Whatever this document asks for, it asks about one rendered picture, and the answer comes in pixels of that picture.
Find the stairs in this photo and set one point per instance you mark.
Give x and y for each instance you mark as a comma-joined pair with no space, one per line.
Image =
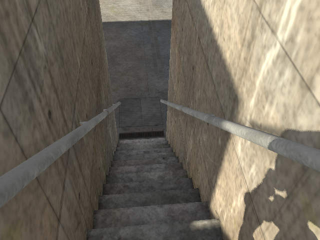
148,196

